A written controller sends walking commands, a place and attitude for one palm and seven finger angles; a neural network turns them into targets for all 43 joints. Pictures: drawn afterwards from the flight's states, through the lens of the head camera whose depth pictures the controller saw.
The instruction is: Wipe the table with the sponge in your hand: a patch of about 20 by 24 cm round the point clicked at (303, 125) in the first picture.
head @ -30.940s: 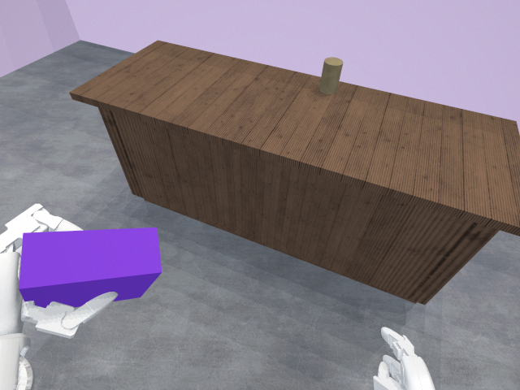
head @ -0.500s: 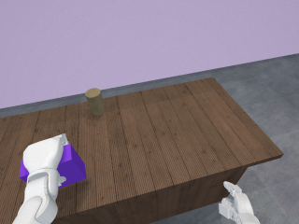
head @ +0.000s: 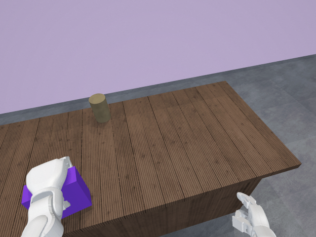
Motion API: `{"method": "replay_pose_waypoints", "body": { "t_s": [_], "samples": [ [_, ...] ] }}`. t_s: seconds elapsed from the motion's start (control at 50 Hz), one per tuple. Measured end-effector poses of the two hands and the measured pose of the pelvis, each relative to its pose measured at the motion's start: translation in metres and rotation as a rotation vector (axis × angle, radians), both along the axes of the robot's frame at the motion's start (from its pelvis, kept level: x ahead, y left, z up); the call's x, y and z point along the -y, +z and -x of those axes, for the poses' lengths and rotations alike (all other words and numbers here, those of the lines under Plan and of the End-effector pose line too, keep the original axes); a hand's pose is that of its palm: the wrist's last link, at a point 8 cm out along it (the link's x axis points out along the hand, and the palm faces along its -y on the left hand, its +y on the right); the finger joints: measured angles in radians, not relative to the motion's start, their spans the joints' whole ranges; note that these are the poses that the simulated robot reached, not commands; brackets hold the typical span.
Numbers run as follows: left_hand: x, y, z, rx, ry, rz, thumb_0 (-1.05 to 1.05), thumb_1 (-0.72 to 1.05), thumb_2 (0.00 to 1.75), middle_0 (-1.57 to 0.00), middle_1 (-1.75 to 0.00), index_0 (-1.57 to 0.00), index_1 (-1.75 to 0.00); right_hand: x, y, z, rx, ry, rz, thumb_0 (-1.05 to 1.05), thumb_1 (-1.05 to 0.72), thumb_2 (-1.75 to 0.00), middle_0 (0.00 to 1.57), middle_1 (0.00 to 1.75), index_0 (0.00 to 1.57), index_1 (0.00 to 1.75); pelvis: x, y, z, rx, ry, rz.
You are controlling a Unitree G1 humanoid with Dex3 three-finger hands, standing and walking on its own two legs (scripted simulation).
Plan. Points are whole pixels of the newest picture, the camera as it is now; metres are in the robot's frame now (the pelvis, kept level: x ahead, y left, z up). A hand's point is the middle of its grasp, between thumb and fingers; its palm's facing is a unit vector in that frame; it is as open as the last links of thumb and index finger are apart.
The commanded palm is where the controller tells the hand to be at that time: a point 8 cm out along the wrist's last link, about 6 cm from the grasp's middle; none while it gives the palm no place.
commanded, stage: lower the sponge onto the table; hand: left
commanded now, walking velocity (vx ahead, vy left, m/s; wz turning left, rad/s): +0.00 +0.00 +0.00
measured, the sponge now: (63, 200) +0.20 +0.31 -0.05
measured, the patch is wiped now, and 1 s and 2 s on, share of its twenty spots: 0.00 0.00 0.25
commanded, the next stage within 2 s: wipe forward along the first lane in 0.74 s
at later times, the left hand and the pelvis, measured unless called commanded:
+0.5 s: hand (69, 190) +0.21 +0.28 -0.01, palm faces -0.11 -0.09 -0.99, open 9.6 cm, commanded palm +0.20 +0.27 +0.05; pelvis -0.01 -0.01 +0.00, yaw +0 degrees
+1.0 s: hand (72, 185) +0.23 +0.29 -0.02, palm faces -0.09 -0.08 -0.99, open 9.6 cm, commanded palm +0.22 +0.29 +0.03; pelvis -0.01 -0.01 -0.01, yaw +0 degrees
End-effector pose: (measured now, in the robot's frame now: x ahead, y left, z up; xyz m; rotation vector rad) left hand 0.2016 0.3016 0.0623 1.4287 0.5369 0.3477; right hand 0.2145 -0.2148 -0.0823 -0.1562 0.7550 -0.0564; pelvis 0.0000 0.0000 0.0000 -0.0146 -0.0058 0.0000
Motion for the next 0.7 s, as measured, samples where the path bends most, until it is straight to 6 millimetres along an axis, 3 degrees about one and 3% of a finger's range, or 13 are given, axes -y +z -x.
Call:
{"method": "replay_pose_waypoints", "body": {
  "t_s": [0.08,0.18,0.26,0.38,0.7],
  "samples": [
    [0.018,-0.02,0.001,-0.083,-0.109,0.043,0.0,-0.47,1.03,-0.8,-1.4,-0.79,-1.39,-0.002,0.004,-0.005,0.027,0.025,0.036,0.02,-0.9,-0.9,0.2,0.3,0.2,0.3,0.0,-0.002,0.002,0.001,0.012,0.004],
    [0.031,-0.001,-0.005,0.045,-0.258,-0.023,0.0,-0.47,1.04,-0.8,-1.39,-0.8,-1.38,-0.004,0.003,-0.006,0.043,0.038,0.049,0.02,-0.9,-0.9,0.2,0.3,0.2,0.3,0.0,-0.004,0.004,-0.001,0.002,0.01],
    [0.028,0.008,-0.01,0.113,-0.205,-0.044,0.0,-0.47,1.04,-0.8,-1.39,-0.8,-1.38,-0.006,-0.001,-0.002,0.027,0.018,0.01,0.02,-0.9,-0.9,0.2,0.3,0.2,0.3,-0.001,-0.004,0.004,-0.011,-0.008,0.007],
    [0.019,-0.017,-0.005,-0.002,-0.076,-0.007,0.0,-0.47,1.04,-0.8,-1.39,-0.79,-1.38,-0.001,-0.004,0.009,-0.015,0.002,-0.001,0.02,-0.9,-0.9,0.2,0.3,0.2,0.3,0.003,-0.003,0.005,-0.014,-0.006,-0.001],
    [0.024,-0.02,-0.008,0.013,-0.162,-0.024,0.0,-0.47,1.04,-0.8,-1.39,-0.79,-1.38,0.018,-0.013,0.025,-0.035,-0.043,0.032,0.02,-0.9,-0.9,0.2,0.3,0.2,0.3,0.006,-0.006,0.009,-0.026,-0.005,0.005]
  ]
}}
